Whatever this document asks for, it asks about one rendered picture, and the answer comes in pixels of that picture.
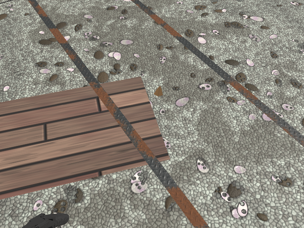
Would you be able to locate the robot left hand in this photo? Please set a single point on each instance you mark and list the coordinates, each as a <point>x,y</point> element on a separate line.
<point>47,221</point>

